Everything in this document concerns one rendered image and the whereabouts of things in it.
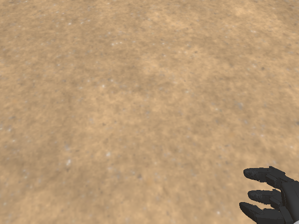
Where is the right robot hand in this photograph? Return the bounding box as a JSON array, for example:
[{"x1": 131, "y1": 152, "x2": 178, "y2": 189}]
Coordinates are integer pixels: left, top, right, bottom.
[{"x1": 239, "y1": 166, "x2": 299, "y2": 224}]

